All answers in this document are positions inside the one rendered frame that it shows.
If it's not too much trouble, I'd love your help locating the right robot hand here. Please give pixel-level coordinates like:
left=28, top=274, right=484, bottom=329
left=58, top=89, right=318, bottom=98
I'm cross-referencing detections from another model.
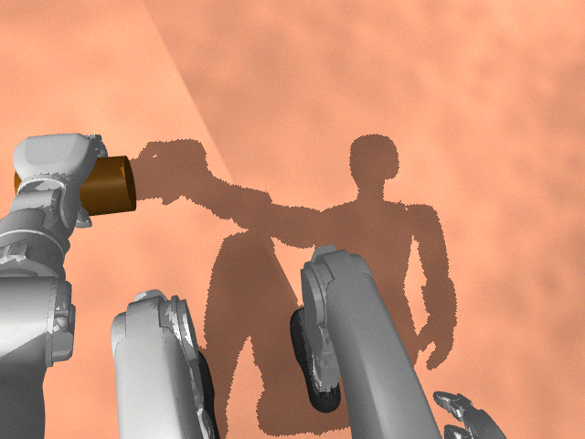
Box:
left=433, top=391, right=507, bottom=439

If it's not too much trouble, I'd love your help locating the can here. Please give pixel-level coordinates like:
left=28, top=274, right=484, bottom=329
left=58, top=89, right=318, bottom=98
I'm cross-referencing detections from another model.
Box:
left=14, top=155, right=136, bottom=216

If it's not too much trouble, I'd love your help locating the right robot foot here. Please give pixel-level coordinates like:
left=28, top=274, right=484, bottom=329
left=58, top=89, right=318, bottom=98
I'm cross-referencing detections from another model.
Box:
left=290, top=307, right=341, bottom=413

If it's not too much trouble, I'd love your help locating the left robot foot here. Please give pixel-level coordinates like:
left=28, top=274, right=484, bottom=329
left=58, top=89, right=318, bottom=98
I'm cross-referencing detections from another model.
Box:
left=197, top=351, right=220, bottom=439

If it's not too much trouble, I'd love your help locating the left robot hand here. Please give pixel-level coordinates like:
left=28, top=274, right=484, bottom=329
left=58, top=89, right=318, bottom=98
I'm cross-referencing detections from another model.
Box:
left=13, top=134, right=108, bottom=229

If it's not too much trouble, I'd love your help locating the left robot arm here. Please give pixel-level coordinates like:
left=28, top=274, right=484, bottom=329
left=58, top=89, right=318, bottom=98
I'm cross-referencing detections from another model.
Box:
left=0, top=174, right=80, bottom=439

